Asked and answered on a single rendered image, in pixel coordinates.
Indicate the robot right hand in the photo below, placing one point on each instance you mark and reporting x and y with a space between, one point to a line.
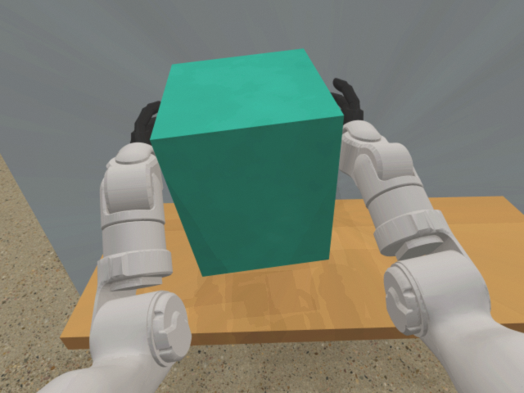
349 104

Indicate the carton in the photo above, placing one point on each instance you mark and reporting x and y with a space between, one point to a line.
249 147

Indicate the robot left forearm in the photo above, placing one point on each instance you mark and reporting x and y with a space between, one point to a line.
133 226

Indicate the robot left hand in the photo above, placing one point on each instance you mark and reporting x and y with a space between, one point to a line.
144 124

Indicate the robot right upper arm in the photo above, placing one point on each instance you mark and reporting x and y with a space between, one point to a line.
441 299

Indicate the table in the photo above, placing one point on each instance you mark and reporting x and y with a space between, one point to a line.
340 299

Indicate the robot right forearm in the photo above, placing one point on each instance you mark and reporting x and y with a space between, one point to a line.
406 224

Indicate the robot left upper arm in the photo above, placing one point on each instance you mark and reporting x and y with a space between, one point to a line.
135 340

